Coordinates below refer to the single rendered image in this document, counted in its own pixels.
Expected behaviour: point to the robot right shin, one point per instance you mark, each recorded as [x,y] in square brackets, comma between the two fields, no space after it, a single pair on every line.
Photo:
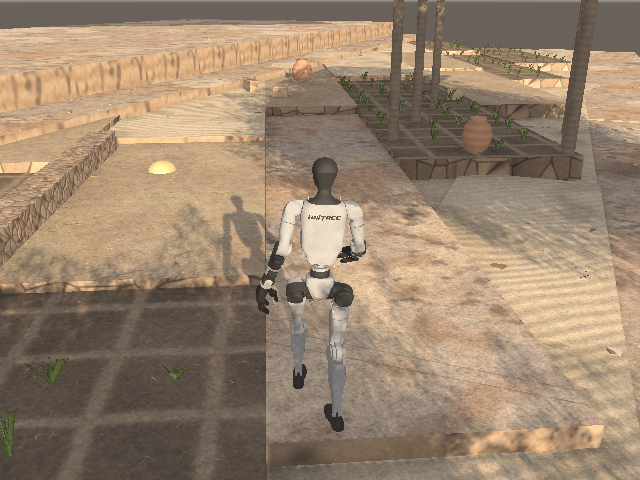
[336,379]

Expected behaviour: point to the left robot upper arm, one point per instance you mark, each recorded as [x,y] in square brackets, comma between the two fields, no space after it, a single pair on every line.
[290,211]

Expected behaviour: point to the robot left hand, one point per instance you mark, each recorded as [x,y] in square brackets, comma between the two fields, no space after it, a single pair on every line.
[260,298]

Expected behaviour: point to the robot right forearm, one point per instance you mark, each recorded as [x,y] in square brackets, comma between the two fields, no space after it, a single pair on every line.
[357,255]

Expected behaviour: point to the right robot upper arm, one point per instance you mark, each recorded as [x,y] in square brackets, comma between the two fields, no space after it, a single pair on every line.
[356,223]

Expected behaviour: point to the robot left forearm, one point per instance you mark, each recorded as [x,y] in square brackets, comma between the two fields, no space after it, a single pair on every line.
[273,268]

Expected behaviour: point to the robot torso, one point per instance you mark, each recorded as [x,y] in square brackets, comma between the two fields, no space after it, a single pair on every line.
[321,239]

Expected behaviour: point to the robot right hand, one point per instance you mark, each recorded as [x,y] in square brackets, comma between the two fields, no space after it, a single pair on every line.
[345,253]

